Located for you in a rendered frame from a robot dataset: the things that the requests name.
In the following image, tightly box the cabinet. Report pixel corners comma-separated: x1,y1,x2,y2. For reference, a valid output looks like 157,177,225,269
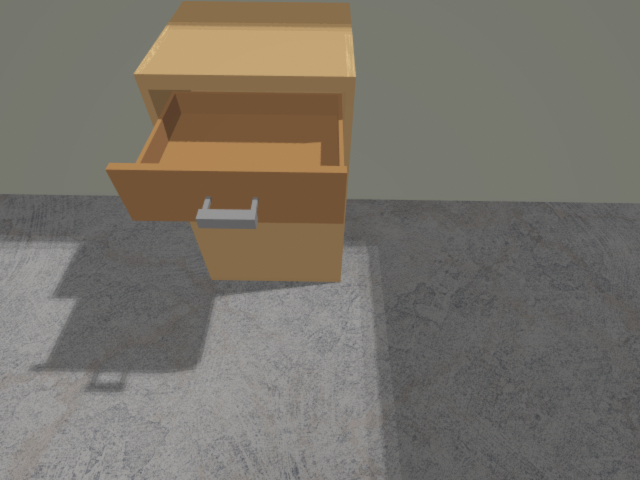
134,1,356,282

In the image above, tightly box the drawer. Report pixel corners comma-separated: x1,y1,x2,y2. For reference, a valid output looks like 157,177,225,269
105,91,347,224

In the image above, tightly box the handle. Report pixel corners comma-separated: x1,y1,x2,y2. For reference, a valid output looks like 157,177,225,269
196,196,259,229

